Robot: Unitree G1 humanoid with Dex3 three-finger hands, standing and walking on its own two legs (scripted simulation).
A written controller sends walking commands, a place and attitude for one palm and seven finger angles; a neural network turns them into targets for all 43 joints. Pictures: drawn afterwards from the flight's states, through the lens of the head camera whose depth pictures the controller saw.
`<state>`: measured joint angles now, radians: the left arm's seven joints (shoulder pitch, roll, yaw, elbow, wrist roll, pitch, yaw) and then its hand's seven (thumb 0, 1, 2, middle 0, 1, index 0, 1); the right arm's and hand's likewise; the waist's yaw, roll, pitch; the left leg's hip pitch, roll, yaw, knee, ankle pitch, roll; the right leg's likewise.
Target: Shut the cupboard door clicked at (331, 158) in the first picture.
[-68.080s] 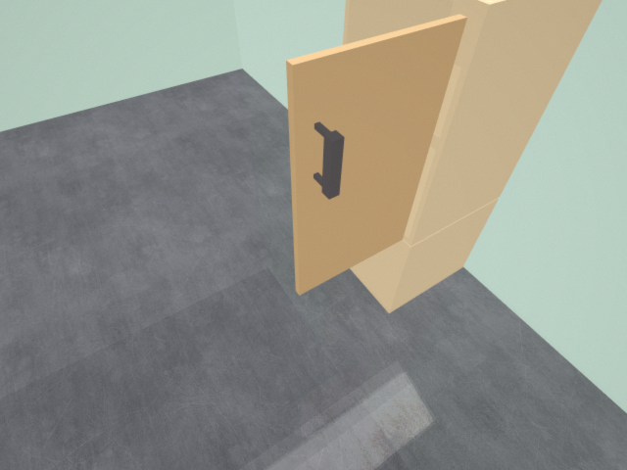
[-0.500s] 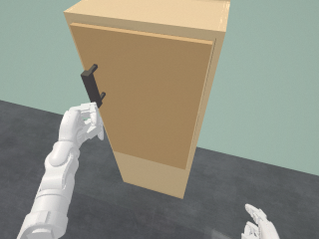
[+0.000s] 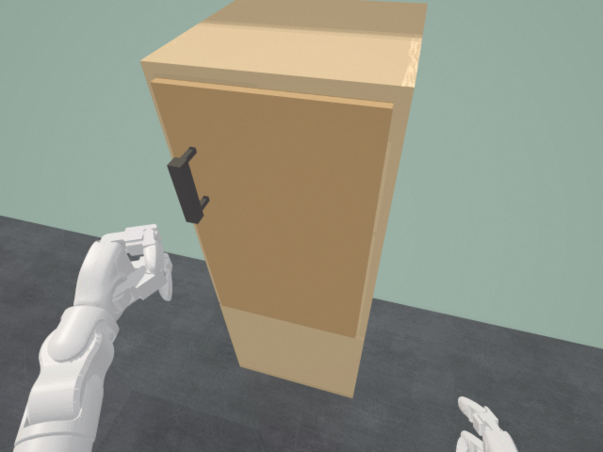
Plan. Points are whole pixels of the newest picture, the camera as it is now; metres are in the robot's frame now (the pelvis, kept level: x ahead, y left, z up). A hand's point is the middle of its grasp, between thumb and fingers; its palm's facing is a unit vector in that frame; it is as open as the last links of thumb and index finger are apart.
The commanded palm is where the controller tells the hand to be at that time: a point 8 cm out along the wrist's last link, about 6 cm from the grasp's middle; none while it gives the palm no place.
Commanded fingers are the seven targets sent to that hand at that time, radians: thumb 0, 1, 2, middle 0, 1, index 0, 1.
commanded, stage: draw the hand back to the body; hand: left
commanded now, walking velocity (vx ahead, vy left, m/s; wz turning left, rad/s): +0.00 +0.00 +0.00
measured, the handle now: (192, 185) +0.51 +0.22 +0.09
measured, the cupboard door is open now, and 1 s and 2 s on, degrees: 0 0 0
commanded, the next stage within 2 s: step back with the hand held close in 1.10 s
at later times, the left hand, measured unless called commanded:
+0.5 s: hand (82, 307) +0.23 +0.25 +0.16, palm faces +0.38 -0.87 -0.33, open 4.4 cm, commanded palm +0.18 +0.29 +0.17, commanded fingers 0.00 0.90 0.90 -0.47 -0.60 -0.47 -0.60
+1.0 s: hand (45, 323) +0.20 +0.26 +0.17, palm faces +0.46 -0.80 -0.39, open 7.3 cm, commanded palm +0.15 +0.30 +0.19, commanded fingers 0.00 0.90 0.90 -0.20 -0.30 -0.20 -0.30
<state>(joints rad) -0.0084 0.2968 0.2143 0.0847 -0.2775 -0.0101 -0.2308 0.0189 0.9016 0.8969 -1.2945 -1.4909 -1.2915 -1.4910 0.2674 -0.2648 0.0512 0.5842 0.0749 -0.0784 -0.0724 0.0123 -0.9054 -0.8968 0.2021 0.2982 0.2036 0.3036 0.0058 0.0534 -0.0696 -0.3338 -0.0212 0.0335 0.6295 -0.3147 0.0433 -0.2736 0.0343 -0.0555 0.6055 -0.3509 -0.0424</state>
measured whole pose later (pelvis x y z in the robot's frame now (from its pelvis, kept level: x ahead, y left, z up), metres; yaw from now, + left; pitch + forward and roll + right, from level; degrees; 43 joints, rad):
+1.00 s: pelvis +0.01 +0.00 +0.02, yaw +0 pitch -3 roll +0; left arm 0.46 0.34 0.33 -0.36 -0.08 -0.07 0.11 0.02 0.89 0.90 -0.23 -0.32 -0.23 -0.32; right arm 0.19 -0.23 0.02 0.64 0.02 -0.06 -0.07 0.01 -0.91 -0.90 0.20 0.30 0.20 0.30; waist 0.07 0.07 -0.01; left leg -0.13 -0.03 0.03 0.42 -0.24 0.04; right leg -0.06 0.03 -0.05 0.39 -0.27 -0.04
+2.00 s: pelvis -0.06 +0.04 +0.00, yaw -1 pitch +0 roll -2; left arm 0.51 0.40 0.44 -0.47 -0.03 -0.21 0.15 0.02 0.89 0.90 -0.21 -0.30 -0.21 -0.30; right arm 0.26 -0.22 0.01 0.57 0.01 -0.02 -0.08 0.01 -0.90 -0.90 0.20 0.30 0.21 0.30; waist 0.01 0.01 -0.01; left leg -0.41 -0.04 0.06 0.62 -0.21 0.10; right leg -0.35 0.02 -0.01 0.58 -0.24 0.01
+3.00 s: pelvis -0.21 +0.04 +0.01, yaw -1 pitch +3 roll -1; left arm 0.52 0.46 0.44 -0.51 -0.06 -0.20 0.15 0.02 0.89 0.90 -0.21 -0.30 -0.21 -0.30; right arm 0.20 -0.20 -0.02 0.62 0.01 -0.03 -0.08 0.01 -0.91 -0.90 0.20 0.30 0.20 0.30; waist -0.01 -0.07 0.00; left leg -0.38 0.00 0.02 0.53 -0.21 0.03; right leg -0.35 0.03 0.04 0.59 -0.31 0.03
